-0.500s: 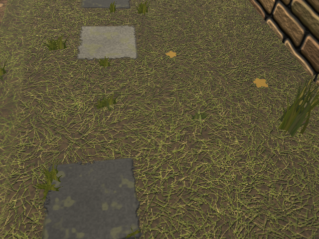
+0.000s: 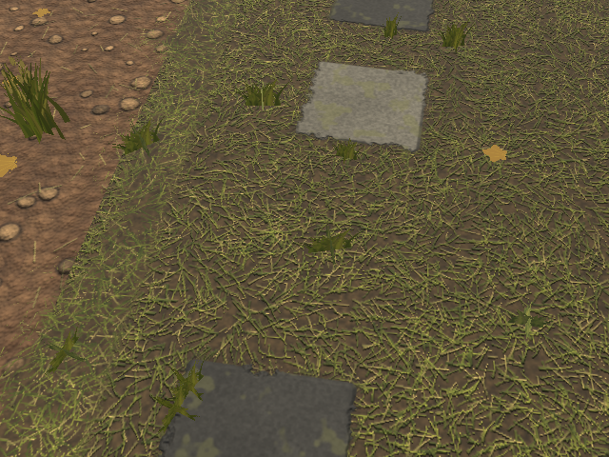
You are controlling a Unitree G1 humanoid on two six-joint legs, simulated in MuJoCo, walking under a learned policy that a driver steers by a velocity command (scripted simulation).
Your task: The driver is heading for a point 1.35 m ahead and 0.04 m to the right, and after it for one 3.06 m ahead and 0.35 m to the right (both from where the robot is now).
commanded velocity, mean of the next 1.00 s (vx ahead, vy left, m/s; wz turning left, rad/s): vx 0.50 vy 0.00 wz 0.06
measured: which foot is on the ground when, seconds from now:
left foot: up 0.00-0.36, down 0.38-0.98, up 1.00-1.00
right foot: down 0.00-0.40, up 0.42-0.94, down 0.96-1.00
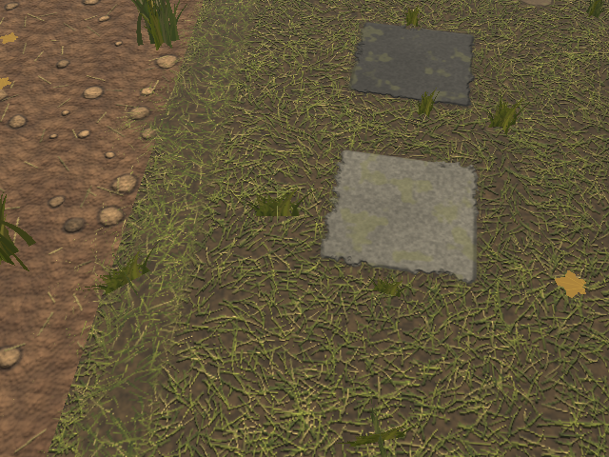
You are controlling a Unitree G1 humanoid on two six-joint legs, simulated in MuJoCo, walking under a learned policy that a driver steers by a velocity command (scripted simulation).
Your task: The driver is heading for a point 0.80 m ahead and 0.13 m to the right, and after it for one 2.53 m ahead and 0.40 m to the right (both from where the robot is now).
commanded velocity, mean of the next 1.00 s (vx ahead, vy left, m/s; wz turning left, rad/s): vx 0.50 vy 0.00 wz -0.45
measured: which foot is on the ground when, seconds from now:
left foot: up 0.00-0.42, down 0.44-0.96, up 0.98-1.00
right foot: down 0.00-0.44, up 0.46-0.92, down 0.94-1.00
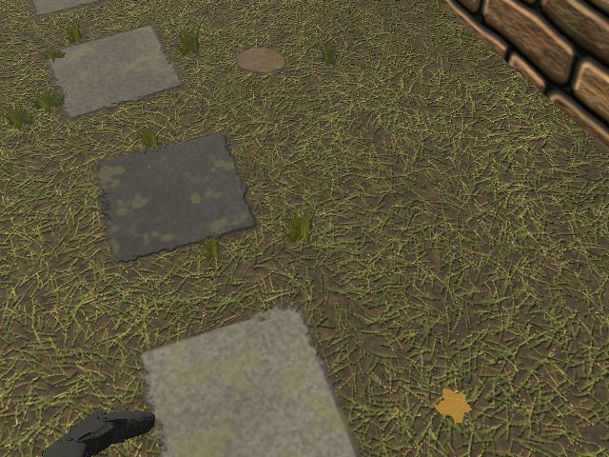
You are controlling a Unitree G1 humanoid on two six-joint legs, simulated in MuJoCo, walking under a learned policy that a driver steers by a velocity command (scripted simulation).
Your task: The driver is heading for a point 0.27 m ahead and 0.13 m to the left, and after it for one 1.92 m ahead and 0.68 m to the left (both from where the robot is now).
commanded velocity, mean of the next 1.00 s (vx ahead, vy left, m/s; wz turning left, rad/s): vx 0.50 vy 0.00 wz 0.47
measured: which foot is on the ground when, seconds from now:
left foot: up 0.00-0.46, down 0.48-0.98, up 1.00-1.00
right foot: down 0.00-0.50, up 0.52-0.94, down 0.96-1.00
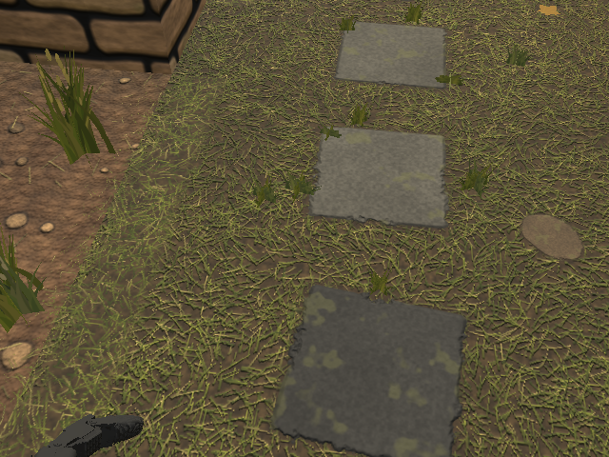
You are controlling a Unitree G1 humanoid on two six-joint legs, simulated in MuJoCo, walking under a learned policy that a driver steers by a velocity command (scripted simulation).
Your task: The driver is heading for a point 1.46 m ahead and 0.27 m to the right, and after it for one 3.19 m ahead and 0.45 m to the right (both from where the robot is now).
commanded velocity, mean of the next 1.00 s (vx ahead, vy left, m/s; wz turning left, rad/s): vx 0.50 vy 0.00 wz -0.11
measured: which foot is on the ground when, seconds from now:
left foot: up 0.00-0.44, down 0.46-0.98, up 1.00-1.00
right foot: down 0.00-0.48, up 0.50-0.96, down 0.98-1.00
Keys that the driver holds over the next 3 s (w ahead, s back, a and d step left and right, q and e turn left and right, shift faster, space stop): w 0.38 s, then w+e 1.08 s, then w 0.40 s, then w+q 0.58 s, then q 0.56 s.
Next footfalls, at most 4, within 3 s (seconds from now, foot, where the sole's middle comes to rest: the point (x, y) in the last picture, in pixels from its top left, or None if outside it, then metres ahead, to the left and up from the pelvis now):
0.46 left None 0.38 0.16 -0.76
0.98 right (346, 376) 0.66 -0.10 -0.76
1.48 left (298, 261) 0.99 -0.01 -0.76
1.96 right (426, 232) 1.07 -0.37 -0.76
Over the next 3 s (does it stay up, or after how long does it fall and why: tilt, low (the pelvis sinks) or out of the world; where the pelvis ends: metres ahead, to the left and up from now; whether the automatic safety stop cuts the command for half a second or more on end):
stays up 1.42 -0.36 0.01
